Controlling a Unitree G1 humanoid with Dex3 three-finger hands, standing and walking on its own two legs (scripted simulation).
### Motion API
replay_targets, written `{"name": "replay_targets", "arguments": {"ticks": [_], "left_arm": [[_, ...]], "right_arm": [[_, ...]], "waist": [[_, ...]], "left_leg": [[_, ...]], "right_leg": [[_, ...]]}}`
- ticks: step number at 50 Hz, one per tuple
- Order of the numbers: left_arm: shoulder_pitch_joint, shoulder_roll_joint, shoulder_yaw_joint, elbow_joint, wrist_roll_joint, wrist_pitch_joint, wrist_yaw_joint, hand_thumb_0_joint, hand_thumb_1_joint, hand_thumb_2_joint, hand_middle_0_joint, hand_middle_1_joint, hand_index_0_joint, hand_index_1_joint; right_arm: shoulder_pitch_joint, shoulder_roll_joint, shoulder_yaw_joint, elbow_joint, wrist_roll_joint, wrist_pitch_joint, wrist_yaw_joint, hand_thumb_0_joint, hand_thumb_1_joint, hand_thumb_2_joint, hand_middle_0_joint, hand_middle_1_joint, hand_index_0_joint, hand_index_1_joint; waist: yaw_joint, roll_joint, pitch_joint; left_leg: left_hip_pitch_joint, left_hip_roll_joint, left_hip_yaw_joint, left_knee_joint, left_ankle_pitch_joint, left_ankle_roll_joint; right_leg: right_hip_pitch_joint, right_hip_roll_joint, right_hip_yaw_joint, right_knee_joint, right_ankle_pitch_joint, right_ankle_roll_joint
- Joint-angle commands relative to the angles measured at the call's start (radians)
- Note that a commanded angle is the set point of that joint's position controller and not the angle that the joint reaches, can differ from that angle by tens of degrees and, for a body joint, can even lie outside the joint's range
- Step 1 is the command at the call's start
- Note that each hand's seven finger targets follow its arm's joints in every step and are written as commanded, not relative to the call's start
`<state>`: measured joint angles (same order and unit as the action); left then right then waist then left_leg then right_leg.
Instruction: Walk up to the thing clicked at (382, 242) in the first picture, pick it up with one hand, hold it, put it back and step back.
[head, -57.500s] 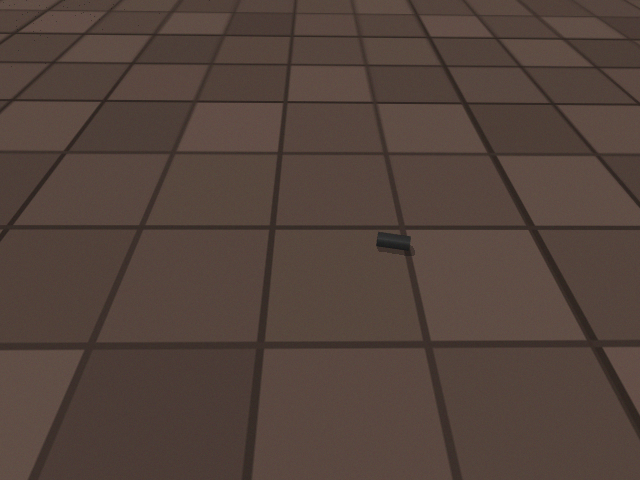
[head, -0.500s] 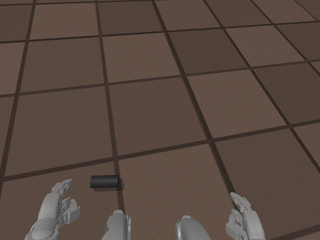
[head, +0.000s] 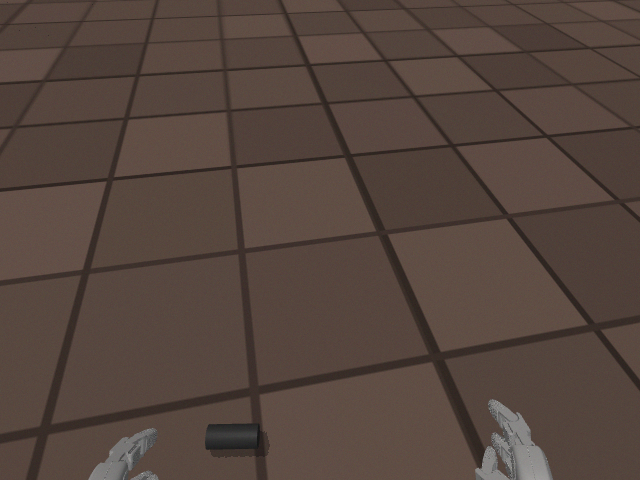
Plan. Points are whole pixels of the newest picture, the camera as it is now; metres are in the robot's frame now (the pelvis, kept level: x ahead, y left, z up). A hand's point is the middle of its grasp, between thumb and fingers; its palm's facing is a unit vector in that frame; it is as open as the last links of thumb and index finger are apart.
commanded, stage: home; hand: left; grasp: from above
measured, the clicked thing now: (233, 436) +0.44 +0.22 -0.68
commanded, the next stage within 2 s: stand in 1.82 s
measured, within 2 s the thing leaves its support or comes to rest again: neither
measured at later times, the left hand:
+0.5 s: hand out of the picture +0.16 +0.18 -0.05, palm faces +0.04 -0.98 -0.21, open 7.4 cm
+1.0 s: hand out of the picture +0.17 +0.17 -0.04, palm faces +0.04 -0.98 -0.21, open 7.4 cm
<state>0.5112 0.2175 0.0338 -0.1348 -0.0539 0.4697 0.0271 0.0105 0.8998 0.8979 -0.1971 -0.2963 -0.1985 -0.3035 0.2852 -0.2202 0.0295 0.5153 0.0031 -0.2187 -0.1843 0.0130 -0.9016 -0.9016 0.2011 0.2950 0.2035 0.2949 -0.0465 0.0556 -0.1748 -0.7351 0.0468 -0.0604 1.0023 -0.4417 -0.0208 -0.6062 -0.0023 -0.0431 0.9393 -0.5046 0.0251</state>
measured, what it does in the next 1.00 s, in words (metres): stands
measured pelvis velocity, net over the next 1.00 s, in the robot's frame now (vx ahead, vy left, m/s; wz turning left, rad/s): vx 0.00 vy -0.01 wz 0.00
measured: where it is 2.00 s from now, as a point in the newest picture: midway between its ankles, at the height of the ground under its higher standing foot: outside the picture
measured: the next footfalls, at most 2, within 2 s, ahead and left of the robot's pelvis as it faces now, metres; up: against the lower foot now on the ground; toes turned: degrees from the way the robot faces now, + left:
none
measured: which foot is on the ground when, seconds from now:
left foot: down 0.00-1.00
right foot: down 0.00-1.00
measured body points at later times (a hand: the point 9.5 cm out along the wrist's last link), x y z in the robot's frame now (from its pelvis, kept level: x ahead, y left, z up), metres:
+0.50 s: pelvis +0.00 +0.00 +0.00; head +0.01 +0.00 +0.45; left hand +0.15 +0.23 -0.03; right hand +0.15 -0.25 -0.07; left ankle +0.03 +0.13 -0.68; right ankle -0.02 -0.14 -0.68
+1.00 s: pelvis +0.00 -0.01 +0.00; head +0.02 +0.00 +0.45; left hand +0.16 +0.22 -0.03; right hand +0.16 -0.25 -0.07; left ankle +0.03 +0.13 -0.68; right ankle -0.02 -0.14 -0.68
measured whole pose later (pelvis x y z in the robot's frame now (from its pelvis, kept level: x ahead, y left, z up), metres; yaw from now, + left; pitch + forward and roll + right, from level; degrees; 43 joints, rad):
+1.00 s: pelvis +0.00 -0.01 +0.00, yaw +0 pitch +10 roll -3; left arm 0.50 0.23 0.03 -0.15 -0.05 0.46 0.02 0.01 0.90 0.90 -0.20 -0.29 -0.20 -0.30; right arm 0.29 -0.22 0.02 0.54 0.00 -0.24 -0.19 0.01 -0.90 -0.90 0.20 0.30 0.20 0.30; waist -0.04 0.05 -0.16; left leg -0.73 0.05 -0.06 1.01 -0.45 -0.03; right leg -0.61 0.00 -0.04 0.96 -0.52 0.02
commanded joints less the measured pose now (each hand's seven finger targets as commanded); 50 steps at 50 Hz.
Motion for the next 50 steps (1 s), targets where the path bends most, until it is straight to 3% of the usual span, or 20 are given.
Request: {"name": "replay_targets", "arguments": {"ticks": [1,15,20,28,29,32,33,34,36,38,41,42,43,45,50], "left_arm": [[-0.047,0.104,0.061,-0.189,0.009,-0.054,-0.003,0.000,0.899,0.899,-0.200,-0.299,-0.200,-0.299],[-0.041,0.110,0.061,-0.187,0.011,-0.063,0.000,0.000,0.899,0.899,-0.200,-0.299,-0.200,-0.299],[-0.042,0.115,0.065,-0.206,0.006,-0.060,-0.001,0.000,0.899,0.900,-0.200,-0.299,-0.200,-0.299],[-0.038,0.115,0.063,-0.201,0.007,-0.066,-0.002,0.000,0.899,0.899,-0.200,-0.299,-0.200,-0.299],[-0.008,0.084,0.042,-0.149,0.007,-0.059,-0.006,0.000,0.900,0.900,-0.200,-0.299,-0.200,-0.299],[-0.043,0.132,0.078,-0.215,0.004,-0.068,0.000,0.000,0.900,0.899,-0.200,-0.299,-0.200,-0.299],[-0.022,0.111,0.055,-0.181,0.006,-0.062,-0.003,0.000,0.899,0.899,-0.200,-0.299,-0.200,-0.299],[-0.043,0.130,0.076,-0.224,0.001,-0.067,-0.001,0.000,0.900,0.899,-0.200,-0.298,-0.200,-0.299],[-0.024,0.101,0.049,-0.185,0.003,-0.061,-0.003,0.000,0.900,0.899,-0.200,-0.299,-0.200,-0.299],[-0.040,0.129,0.075,-0.222,0.001,-0.066,-0.001,0.000,0.900,0.900,-0.200,-0.299,-0.200,-0.299],[-0.019,0.107,0.058,-0.191,0.003,-0.060,-0.002,0.000,0.900,0.899,-0.200,-0.299,-0.200,-0.299],[-0.025,0.121,0.070,-0.206,0.001,-0.062,0.000,0.000,0.900,0.900,-0.200,-0.299,-0.200,-0.299],[-0.009,0.099,0.048,-0.189,0.003,-0.061,-0.002,0.000,0.899,0.899,-0.200,-0.299,-0.200,-0.299],[-0.046,0.126,0.066,-0.225,0.003,-0.064,-0.001,0.000,0.900,0.899,-0.200,-0.299,-0.200,-0.299],[-0.019,0.112,0.056,-0.197,0.007,-0.062,0.001,0.000,0.899,0.899,-0.200,-0.298,-0.200,-0.299]], "right_arm": [[-0.060,-0.122,-0.048,-0.148,0.000,-0.074,-0.016,0.000,-0.900,-0.900,0.200,0.300,0.200,0.300],[-0.071,-0.121,-0.043,-0.134,-0.002,-0.089,-0.018,0.000,-0.900,-0.900,0.200,0.300,0.200,0.300],[-0.068,-0.122,-0.045,-0.137,0.000,-0.090,-0.019,0.000,-0.900,-0.900,0.200,0.300,0.200,0.300],[-0.067,-0.129,-0.053,-0.132,-0.001,-0.093,-0.019,0.000,-0.900,-0.900,0.200,0.300,0.200,0.300],[-0.068,-0.119,-0.046,-0.132,-0.001,-0.093,-0.017,0.000,-0.900,-0.900,0.200,0.300,0.200,0.300],[-0.063,-0.123,-0.050,-0.130,0.001,-0.091,-0.020,0.000,-0.899,-0.900,0.200,0.300,0.200,0.300],[-0.061,-0.121,-0.047,-0.132,0.001,-0.091,-0.020,0.000,-0.899,-0.900,0.200,0.300,0.200,0.300],[-0.062,-0.129,-0.053,-0.137,-0.002,-0.092,-0.021,0.000,-0.899,-0.900,0.200,0.300,0.200,0.300],[-0.055,-0.118,-0.045,-0.124,0.001,-0.090,-0.020,0.000,-0.899,-0.900,0.200,0.300,0.200,0.300],[-0.060,-0.128,-0.054,-0.130,0.000,-0.088,-0.020,0.000,-0.900,-0.900,0.200,0.300,0.200,0.300],[-0.059,-0.118,-0.047,-0.126,0.000,-0.086,-0.018,0.000,-0.900,-0.900,0.200,0.300,0.200,0.300],[-0.060,-0.127,-0.054,-0.134,0.000,-0.085,-0.020,0.000,-0.900,-0.900,0.200,0.300,0.200,0.300],[-0.054,-0.122,-0.050,-0.129,0.001,-0.085,-0.019,0.000,-0.899,-0.900,0.200,0.300,0.200,0.300],[-0.056,-0.125,-0.053,-0.129,-0.001,-0.082,-0.019,0.000,-0.899,-0.900,0.200,0.300,0.200,0.300],[-0.055,-0.122,-0.054,-0.130,-0.002,-0.080,-0.018,0.000,-0.899,-0.900,0.200,0.300,0.200,0.300]], "waist": [[-0.002,-0.002,-0.041],[0.006,-0.012,-0.023],[0.007,-0.014,-0.050],[0.012,-0.008,-0.036],[0.004,-0.010,-0.034],[0.014,-0.019,-0.048],[0.005,-0.025,-0.045],[0.005,-0.025,-0.069],[0.007,-0.024,-0.040],[0.012,-0.014,-0.059],[0.009,-0.010,-0.052],[0.010,-0.026,-0.067],[0.004,-0.026,-0.071],[0.004,-0.009,-0.073],[0.005,-0.017,-0.076]], "left_leg": [[0.181,-0.037,0.027,-0.156,0.154,0.028],[0.165,-0.036,0.020,-0.169,0.097,0.029],[0.170,-0.037,0.029,-0.152,0.135,0.031],[0.169,-0.030,0.019,-0.169,0.109,0.026],[0.166,-0.031,0.017,-0.164,0.114,0.026],[0.164,-0.034,0.028,-0.151,0.136,0.029],[0.166,-0.037,0.033,-0.143,0.145,0.032],[0.173,-0.037,0.033,-0.137,0.159,0.033],[0.164,-0.036,0.033,-0.141,0.157,0.031],[0.175,-0.034,0.030,-0.142,0.166,0.030],[0.175,-0.034,0.028,-0.144,0.165,0.030],[0.174,-0.036,0.033,-0.136,0.175,0.032],[0.184,-0.035,0.029,-0.136,0.192,0.032],[0.185,-0.034,0.030,-0.132,0.208,0.031],[0.191,-0.033,0.031,-0.127,0.235,0.031]], "right_leg": [[-0.050,0.028,-0.024,-0.171,0.179,-0.016],[-0.056,0.030,-0.025,-0.175,0.123,-0.018],[-0.044,0.027,-0.021,-0.173,0.164,-0.015],[-0.058,0.034,-0.027,-0.159,0.130,-0.021],[-0.062,0.031,-0.024,-0.162,0.138,-0.020],[-0.043,0.030,-0.022,-0.167,0.159,-0.016],[-0.047,0.027,-0.015,-0.171,0.174,-0.012],[-0.031,0.026,-0.014,-0.166,0.192,-0.011],[-0.046,0.027,-0.018,-0.162,0.190,-0.013],[-0.039,0.028,-0.018,-0.160,0.193,-0.014],[-0.043,0.028,-0.021,-0.159,0.192,-0.016],[-0.031,0.027,-0.017,-0.162,0.205,-0.013],[-0.035,0.028,-0.017,-0.155,0.222,-0.013],[-0.033,0.028,-0.017,-0.153,0.238,-0.012],[-0.024,0.027,-0.017,-0.147,0.266,-0.012]]}}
